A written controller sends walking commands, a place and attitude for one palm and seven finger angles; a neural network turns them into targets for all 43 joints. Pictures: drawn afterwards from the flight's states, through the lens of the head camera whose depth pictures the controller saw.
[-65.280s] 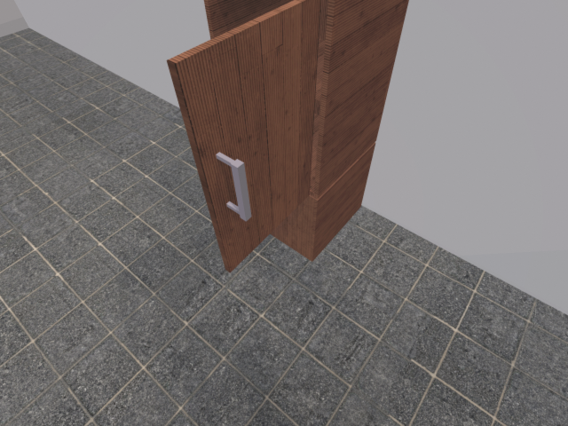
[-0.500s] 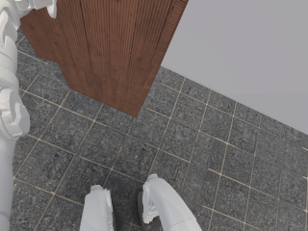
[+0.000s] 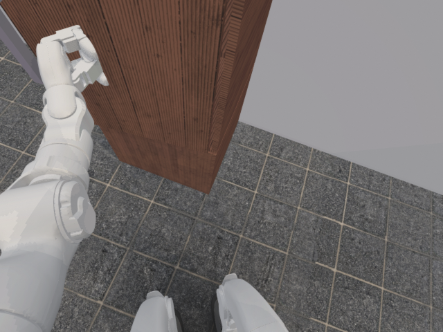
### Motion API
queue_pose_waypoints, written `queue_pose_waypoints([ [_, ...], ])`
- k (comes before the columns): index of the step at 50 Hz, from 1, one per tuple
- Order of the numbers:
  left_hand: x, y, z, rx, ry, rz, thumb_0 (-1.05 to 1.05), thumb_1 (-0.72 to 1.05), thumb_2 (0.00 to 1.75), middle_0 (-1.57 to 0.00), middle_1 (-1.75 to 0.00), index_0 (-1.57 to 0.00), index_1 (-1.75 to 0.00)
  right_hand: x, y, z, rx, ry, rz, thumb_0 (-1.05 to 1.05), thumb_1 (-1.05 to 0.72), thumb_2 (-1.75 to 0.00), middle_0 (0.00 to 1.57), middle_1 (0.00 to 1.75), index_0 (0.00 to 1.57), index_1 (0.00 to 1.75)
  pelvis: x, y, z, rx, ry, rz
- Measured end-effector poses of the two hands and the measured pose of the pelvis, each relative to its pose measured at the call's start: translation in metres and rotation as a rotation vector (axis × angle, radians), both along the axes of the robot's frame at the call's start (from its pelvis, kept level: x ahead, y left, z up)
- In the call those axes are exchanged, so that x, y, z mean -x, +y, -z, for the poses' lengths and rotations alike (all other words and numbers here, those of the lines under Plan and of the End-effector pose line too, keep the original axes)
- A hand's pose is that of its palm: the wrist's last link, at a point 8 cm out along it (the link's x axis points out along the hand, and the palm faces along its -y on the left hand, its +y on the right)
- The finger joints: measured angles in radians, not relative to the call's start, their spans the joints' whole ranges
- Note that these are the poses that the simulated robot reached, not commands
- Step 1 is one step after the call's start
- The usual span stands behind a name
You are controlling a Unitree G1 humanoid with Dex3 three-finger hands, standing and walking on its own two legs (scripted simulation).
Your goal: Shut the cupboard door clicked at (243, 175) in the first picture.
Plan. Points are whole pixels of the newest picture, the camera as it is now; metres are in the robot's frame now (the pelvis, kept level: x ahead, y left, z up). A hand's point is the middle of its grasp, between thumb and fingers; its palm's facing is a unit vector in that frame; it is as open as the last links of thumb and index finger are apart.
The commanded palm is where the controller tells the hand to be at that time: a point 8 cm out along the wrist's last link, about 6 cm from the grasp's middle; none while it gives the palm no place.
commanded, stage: pull the fist back off the door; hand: left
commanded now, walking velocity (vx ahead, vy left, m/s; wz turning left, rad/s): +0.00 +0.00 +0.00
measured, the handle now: (23, 38) +0.65 +0.23 +0.07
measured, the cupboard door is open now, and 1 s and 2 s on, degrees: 7 7 7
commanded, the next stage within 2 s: draw the hand back to the body in 0.36 s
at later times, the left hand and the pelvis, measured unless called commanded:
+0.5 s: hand (101, 96) +0.51 +0.11 +0.07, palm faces +0.12 -0.99 -0.03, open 3.1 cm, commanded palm +0.47 +0.16 +0.07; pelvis +0.00 +0.00 +0.01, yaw +3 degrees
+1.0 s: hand (18, 160) +0.37 +0.17 +0.15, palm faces +0.09 -1.00 -0.03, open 3.1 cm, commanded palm +0.32 +0.23 +0.16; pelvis +0.01 +0.00 +0.06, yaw +2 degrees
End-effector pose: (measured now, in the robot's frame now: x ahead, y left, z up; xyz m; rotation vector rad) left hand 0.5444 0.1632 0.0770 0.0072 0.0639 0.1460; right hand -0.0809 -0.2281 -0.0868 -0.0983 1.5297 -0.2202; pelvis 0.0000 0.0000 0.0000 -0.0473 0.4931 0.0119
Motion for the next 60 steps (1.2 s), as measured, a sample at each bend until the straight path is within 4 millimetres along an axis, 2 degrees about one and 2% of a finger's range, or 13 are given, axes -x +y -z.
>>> queue_pose_waypoints([
  [5,0.019,0.011,0.01,-0.02,-0.017,-0.009,0.02,0.9,0.9,-1.3,-1.5,-1.3,-1.5,-0.023,-0.02,-0.002,0.03,-0.033,-0.036,0.0,-0.9,-0.9,0.2,0.3,0.21,0.3,-0.003,-0.003,-0.004,-0.01,-0.018,-0.003],
  [11,0.048,0.019,0.024,-0.013,-0.03,-0.001,0.02,0.9,0.9,-1.3,-1.5,-1.3,-1.5,-0.063,-0.039,-0.001,0.066,-0.089,-0.092,0.0,-0.9,-0.9,0.2,0.3,0.2,0.3,-0.006,-0.005,-0.007,-0.016,-0.036,-0.019],
  [16,0.065,0.012,0.016,-0.004,-0.08,0.021,0.02,0.9,0.9,-1.3,-1.5,-1.3,-1.5,-0.099,-0.046,0.003,0.082,-0.166,-0.128,0.0,-0.91,-0.9,0.19,0.3,0.2,0.3,-0.008,-0.004,-0.009,-0.016,-0.057,-0.031],
  [21,0.066,0.002,0.007,-0.029,-0.063,0.043,0.02,0.9,0.9,-1.3,-1.5,-1.3,-1.5,-0.126,-0.042,0.007,0.076,-0.246,-0.142,0.0,-0.91,-0.9,0.19,0.3,0.2,0.3,-0.007,-0.004,-0.009,-0.02,-0.077,-0.038],
  [24,0.063,-0.002,0.005,-0.027,-0.05,0.035,0.02,0.9,0.9,-1.3,-1.5,-1.3,-1.5,-0.131,-0.037,0.009,0.067,-0.273,-0.141,0.0,-0.91,-0.9,0.19,0.3,0.2,0.3,-0.004,-0.004,-0.008,-0.023,-0.079,-0.037],
  [28,0.064,-0.002,0.001,-0.006,-0.076,0.017,0.02,0.9,0.9,-1.3,-1.5,-1.3,-1.5,-0.125,-0.029,0.013,0.045,-0.275,-0.125,0.0,-0.91,-0.9,0.19,0.3,0.2,0.3,-0.002,-0.004,-0.008,-0.029,-0.078,-0.022],
  [33,0.089,0.017,-0.011,-0.052,-0.102,0.002,0.02,0.9,0.9,-1.3,-1.5,-1.3,-1.5,-0.112,-0.019,0.01,-0.001,-0.26,-0.072,0.0,-0.91,-0.9,0.2,0.3,0.2,0.3,-0.006,-0.003,-0.018,-0.041,-0.114,0.008],
  [38,0.131,0.043,-0.029,-0.053,-0.075,-0.022,0.02,0.9,0.9,-1.3,-1.5,-1.3,-1.5,-0.113,-0.014,-0.006,-0.024,-0.28,-0.055,0.0,-0.91,-0.9,0.2,0.3,0.2,0.3,-0.01,-0.003,-0.038,-0.044,-0.189,0.009],
  [42,0.158,0.055,-0.05,-0.028,-0.109,-0.021,0.02,0.9,0.9,-1.3,-1.5,-1.3,-1.5,-0.131,-0.019,-0.022,0.006,-0.344,-0.089,0.01,-0.9,-0.9,0.2,0.3,0.21,0.3,-0.01,-0.004,-0.05,-0.039,-0.246,-0.013],
  [46,0.178,0.059,-0.066,-0.035,-0.146,0.023,0.02,0.9,0.9,-1.3,-1.5,-1.3,-1.5,-0.162,-0.026,-0.039,0.052,-0.455,-0.125,0.01,-0.9,-0.9,0.2,0.3,0.21,0.3,-0.008,-0.002,-0.056,-0.035,-0.29,-0.029],
  [51,0.208,0.064,-0.073,-0.058,-0.108,0.055,0.02,0.9,0.9,-1.26,-1.46,-1.27,-1.46,-0.206,-0.026,-0.061,0.077,-0.615,-0.146,0.01,-0.9,-0.9,0.19,0.3,0.2,0.3,-0.007,0.003,-0.063,-0.041,-0.341,-0.024],
  [56,0.242,0.074,-0.087,-0.17,-0.049,0.022,0.02,0.9,0.9,-1.18,-1.36,-1.18,-1.36,-0.247,-0.009,-0.085,0.073,-0.729,-0.147,0.01,-0.91,-0.9,0.19,0.3,0.2,0.3,-0.01,0.007,-0.076,-0.05,-0.407,-0.023],
  [60,0.264,0.094,-0.105,-0.216,-0.051,-0.051,0.02,0.89,0.9,-1.08,-1.26,-1.09,-1.26,-0.274,0.012,-0.101,0.05,-0.794,-0.19,0.01,-0.91,-0.9,0.19,0.3,0.2,0.3,-0.013,0.01,-0.083,-0.052,-0.453,-0.034],
])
